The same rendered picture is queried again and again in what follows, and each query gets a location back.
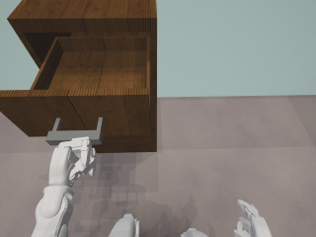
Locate robot left forearm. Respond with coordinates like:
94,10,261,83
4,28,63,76
31,185,74,237

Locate cabinet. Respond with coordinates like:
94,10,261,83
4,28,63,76
7,0,157,153

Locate handle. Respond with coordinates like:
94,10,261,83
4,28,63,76
45,117,104,146

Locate left robot shin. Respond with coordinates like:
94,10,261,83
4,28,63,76
123,213,133,218

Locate left robot hand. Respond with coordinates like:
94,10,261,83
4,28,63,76
48,136,97,189

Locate drawer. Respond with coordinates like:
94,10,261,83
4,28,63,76
0,36,151,137

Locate left robot thigh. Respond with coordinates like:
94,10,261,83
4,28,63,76
109,217,140,237

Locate right robot hand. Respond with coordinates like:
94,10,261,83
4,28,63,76
234,199,273,237

